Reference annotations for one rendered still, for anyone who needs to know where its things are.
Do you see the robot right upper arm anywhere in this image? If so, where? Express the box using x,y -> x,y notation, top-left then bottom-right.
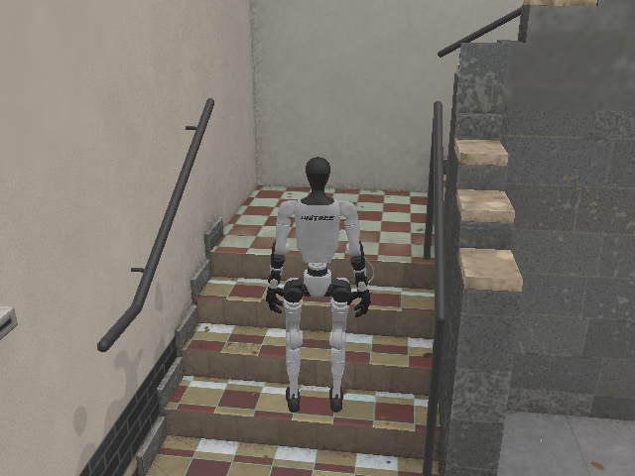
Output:
338,200 -> 361,257

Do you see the robot left upper arm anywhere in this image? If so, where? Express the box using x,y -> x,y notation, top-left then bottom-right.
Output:
274,200 -> 297,256

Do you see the robot left forearm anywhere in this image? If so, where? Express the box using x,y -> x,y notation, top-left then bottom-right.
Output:
267,240 -> 285,289

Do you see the right robot hand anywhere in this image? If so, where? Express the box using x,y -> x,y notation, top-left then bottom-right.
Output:
347,289 -> 371,317

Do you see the left robot hand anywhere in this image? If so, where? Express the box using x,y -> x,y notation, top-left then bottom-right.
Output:
266,287 -> 285,313

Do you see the left robot foot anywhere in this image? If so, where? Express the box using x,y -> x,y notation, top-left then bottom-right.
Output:
286,387 -> 300,413

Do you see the robot right forearm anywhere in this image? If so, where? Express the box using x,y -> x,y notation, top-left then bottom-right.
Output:
350,242 -> 369,292

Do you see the humanoid robot head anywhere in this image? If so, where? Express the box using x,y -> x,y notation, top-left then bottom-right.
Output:
301,157 -> 334,205

